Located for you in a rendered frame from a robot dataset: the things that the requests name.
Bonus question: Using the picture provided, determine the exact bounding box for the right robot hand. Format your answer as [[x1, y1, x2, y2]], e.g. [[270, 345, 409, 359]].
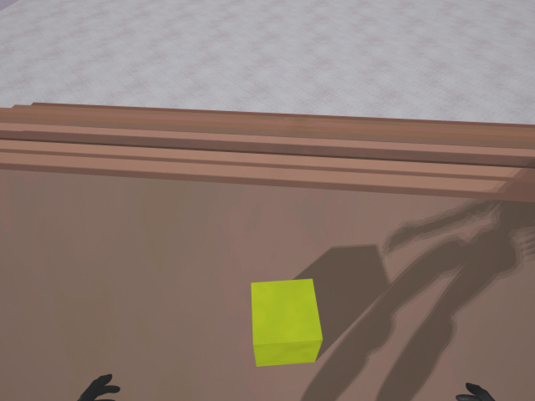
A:
[[456, 383, 495, 401]]

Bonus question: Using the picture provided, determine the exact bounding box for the carton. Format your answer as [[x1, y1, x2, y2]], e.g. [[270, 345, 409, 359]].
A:
[[251, 279, 323, 367]]

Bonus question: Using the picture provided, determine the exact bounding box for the left robot hand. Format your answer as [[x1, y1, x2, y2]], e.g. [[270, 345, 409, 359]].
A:
[[77, 374, 120, 401]]

